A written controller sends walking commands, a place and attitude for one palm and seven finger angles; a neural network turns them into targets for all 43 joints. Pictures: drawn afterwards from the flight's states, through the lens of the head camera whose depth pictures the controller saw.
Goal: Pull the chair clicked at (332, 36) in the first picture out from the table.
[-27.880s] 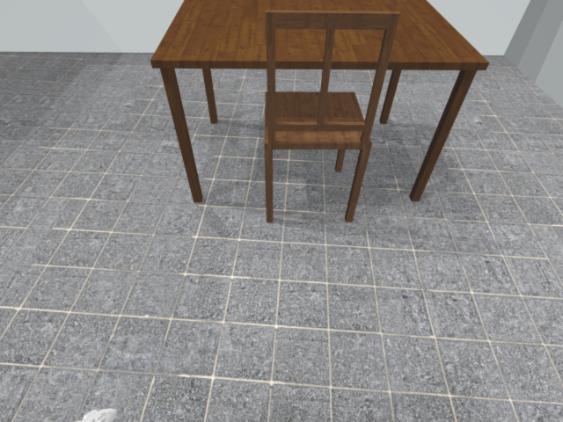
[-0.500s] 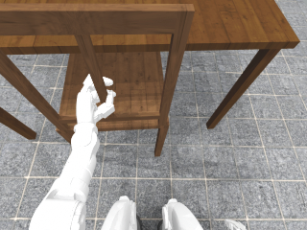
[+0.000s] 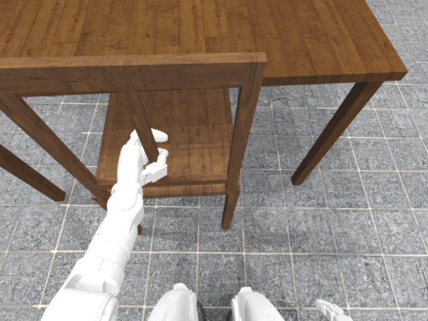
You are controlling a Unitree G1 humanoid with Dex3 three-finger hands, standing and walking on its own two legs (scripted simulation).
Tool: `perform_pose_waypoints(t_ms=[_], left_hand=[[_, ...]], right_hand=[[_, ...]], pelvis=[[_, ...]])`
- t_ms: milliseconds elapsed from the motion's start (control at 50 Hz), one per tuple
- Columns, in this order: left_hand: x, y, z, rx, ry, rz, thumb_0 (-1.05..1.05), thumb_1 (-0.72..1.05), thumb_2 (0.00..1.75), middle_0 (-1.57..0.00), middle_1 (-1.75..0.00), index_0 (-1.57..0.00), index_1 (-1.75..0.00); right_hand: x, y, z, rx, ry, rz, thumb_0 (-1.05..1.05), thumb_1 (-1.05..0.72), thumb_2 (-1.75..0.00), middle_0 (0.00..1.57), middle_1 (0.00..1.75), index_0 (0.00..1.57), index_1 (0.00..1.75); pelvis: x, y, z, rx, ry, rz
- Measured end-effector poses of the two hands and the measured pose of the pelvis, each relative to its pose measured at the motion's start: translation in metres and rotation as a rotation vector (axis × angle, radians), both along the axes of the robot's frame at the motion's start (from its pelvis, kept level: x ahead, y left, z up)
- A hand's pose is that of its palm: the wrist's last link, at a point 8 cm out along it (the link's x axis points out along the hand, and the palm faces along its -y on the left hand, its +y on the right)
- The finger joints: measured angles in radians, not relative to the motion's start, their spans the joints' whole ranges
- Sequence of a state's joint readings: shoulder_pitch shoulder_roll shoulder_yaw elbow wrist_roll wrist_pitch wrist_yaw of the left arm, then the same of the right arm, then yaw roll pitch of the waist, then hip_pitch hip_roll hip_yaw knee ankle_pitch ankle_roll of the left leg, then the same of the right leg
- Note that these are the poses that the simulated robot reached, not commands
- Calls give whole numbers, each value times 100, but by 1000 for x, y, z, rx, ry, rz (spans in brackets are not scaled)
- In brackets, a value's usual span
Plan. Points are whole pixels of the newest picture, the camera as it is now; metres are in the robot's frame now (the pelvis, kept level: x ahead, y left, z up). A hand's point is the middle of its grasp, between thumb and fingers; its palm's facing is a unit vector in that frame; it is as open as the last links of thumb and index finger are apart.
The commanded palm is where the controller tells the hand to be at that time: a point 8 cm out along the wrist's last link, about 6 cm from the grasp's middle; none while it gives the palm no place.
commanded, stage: step backward, pulling the chair out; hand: left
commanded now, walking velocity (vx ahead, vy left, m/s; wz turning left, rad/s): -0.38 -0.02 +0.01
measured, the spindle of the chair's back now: (149, 145) +0.44 +0.11 +0.01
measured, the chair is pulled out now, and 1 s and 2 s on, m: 0.04 0.22 0.36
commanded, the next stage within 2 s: none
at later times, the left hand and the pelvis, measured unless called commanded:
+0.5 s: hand (162, 189) +0.35 +0.09 -0.01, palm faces -0.10 -0.98 -0.14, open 5.3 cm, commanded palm +0.34 +0.14 -0.01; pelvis -0.02 +0.00 +0.05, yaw -4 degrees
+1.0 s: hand (172, 248) +0.25 +0.06 +0.00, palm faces -0.12 -0.99 -0.11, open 5.3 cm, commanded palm +0.24 +0.13 -0.01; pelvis -0.12 +0.00 +0.07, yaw +4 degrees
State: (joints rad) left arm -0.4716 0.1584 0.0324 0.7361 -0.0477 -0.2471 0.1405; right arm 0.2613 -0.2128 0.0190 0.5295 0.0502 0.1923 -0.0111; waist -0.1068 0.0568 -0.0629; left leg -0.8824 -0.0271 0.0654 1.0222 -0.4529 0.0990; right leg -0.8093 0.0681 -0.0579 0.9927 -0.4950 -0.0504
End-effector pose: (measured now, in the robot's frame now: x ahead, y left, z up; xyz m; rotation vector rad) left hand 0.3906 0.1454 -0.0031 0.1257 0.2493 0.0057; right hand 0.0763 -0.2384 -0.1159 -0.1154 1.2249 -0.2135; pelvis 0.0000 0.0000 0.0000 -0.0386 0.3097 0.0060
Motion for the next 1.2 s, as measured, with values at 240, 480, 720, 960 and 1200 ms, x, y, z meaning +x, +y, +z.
perform_pose_waypoints(t_ms=[240, 480, 720, 960, 1200], left_hand=[[-14, 2, 13, 9, 192, -85, 7, 72, 77, -29, -114, -47, -145], [-45, -3, 14, 26, 208, -73, 6, 70, 77, -30, -112, -49, -145], [-102, -28, 17, 26, 241, -10, 7, 70, 77, -30, -110, -50, -145], [-147, -31, 21, 3, 314, -46, 8, 71, 75, -25, -108, -50, -145], [-212, 6, 19, 42, 251, -191, 6, 69, 78, -24, -117, -50, -145]], right_hand=[[-21, -9, 53, -131, 58, -42, 1, -91, -90, 21, 30, 20, 30], [-50, 1, 37, -49, 18, -49, 1, -91, -90, 20, 30, 20, 30], [-76, -46, 39, -54, -21, -21, 1, -90, -90, 21, 30, 20, 30], [-84, -71, 60, -191, -54, 52, 1, -91, -90, 20, 30, 20, 30], [-142, 45, 47, -64, -117, 24, 1, -91, -90, 20, 30, 20, 30]], pelvis=[[7, 16, 47, 7, -91, -27], [-21, 8, 51, 36, -179, -77], [-60, -31, 57, 25, -219, -38], [-109, -7, 69, 100, -183, 34], [-170, 43, 55, 89, -244, -21]])
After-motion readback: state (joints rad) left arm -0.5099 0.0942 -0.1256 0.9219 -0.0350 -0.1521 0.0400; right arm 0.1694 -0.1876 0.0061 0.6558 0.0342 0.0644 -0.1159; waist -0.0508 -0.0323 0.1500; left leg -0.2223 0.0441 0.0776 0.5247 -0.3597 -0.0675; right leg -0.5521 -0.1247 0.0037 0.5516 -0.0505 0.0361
